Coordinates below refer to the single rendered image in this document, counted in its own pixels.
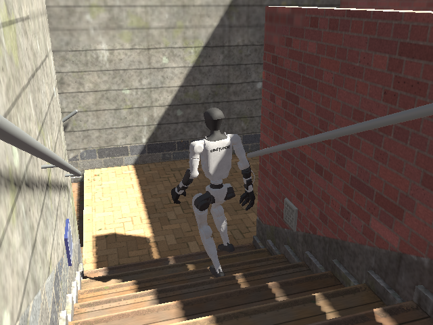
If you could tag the left robot hand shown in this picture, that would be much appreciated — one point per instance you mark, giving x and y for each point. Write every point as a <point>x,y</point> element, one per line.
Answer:
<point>176,196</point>

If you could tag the right robot forearm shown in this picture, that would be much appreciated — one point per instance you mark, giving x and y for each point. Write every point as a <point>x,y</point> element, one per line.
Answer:
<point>247,179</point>

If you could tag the robot right thigh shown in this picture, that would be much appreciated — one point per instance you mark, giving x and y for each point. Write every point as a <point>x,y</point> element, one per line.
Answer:
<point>216,210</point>

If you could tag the humanoid robot head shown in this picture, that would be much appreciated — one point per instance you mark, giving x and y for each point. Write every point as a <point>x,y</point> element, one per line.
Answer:
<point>213,119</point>

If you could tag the robot left upper arm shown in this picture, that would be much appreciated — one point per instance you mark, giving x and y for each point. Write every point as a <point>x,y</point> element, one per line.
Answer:
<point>195,149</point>

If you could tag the robot right upper arm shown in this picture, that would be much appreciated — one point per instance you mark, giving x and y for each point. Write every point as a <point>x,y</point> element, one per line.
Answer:
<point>239,151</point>

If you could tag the right robot hand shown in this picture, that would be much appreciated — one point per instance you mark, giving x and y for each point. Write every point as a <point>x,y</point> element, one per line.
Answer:
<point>248,196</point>

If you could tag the left robot forearm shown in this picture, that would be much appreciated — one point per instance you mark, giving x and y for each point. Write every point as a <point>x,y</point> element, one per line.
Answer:
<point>186,181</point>

